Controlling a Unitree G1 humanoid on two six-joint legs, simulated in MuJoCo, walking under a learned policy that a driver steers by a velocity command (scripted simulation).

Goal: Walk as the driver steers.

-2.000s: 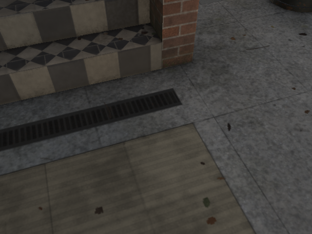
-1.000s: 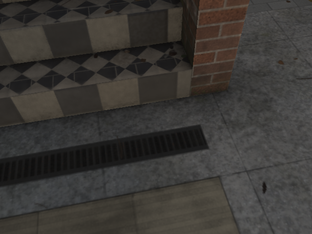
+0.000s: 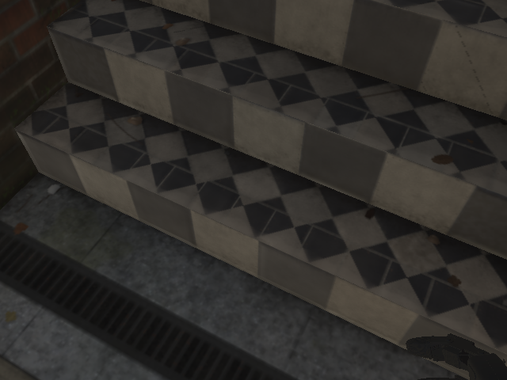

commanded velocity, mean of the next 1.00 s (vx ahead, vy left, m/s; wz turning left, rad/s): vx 0.50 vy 0.00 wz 0.07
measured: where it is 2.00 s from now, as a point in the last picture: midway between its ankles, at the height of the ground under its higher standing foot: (331, 206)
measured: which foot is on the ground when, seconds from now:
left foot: up 0.00-0.00, down 0.02-0.56, up 0.58-0.96, down 0.98-1.00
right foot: down 0.00-0.02, up 0.04-0.52, down 0.54-0.98, up 1.00-1.00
